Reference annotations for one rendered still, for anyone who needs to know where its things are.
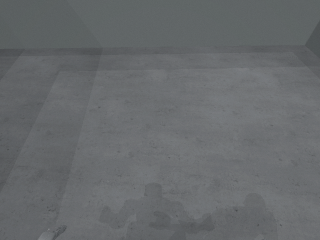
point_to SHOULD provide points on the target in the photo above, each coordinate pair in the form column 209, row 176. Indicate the robot left hand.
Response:
column 53, row 232

